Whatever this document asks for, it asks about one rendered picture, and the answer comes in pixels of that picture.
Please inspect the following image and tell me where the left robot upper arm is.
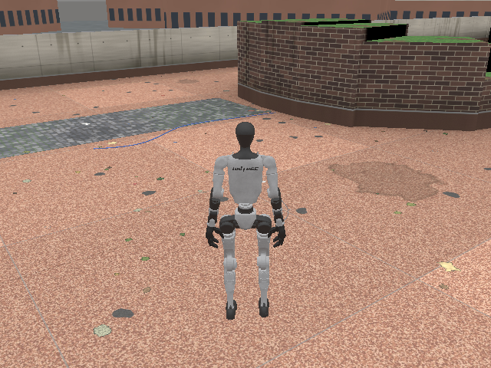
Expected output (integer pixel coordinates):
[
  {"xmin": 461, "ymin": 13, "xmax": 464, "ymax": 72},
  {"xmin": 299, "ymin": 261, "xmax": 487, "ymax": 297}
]
[{"xmin": 212, "ymin": 155, "xmax": 229, "ymax": 199}]

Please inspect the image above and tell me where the humanoid robot head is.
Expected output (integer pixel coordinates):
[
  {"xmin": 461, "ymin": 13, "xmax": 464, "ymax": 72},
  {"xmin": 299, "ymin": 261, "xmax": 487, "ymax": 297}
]
[{"xmin": 232, "ymin": 122, "xmax": 259, "ymax": 159}]

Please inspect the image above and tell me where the left robot hand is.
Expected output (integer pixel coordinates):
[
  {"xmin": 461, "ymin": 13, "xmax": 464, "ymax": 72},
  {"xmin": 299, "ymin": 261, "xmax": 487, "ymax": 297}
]
[{"xmin": 206, "ymin": 226, "xmax": 224, "ymax": 248}]

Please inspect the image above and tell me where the robot left forearm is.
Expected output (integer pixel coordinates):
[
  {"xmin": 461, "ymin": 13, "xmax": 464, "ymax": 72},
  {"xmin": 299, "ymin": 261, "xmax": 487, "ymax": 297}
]
[{"xmin": 207, "ymin": 187, "xmax": 220, "ymax": 227}]

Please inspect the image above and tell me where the humanoid robot torso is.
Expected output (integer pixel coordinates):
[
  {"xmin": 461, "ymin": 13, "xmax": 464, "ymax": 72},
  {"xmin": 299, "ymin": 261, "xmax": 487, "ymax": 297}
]
[{"xmin": 227, "ymin": 152, "xmax": 263, "ymax": 230}]

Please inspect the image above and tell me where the robot right forearm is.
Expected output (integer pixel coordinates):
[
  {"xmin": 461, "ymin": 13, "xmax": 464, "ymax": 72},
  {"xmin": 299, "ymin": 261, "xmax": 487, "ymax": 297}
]
[{"xmin": 271, "ymin": 187, "xmax": 285, "ymax": 227}]

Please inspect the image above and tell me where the right robot hand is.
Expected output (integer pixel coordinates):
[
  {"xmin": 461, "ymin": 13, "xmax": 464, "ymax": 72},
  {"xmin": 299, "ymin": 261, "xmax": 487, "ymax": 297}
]
[{"xmin": 268, "ymin": 225, "xmax": 286, "ymax": 248}]

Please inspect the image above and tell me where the right robot upper arm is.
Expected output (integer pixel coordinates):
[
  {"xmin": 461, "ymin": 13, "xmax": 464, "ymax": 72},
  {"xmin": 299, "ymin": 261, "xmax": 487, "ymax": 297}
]
[{"xmin": 261, "ymin": 155, "xmax": 279, "ymax": 199}]

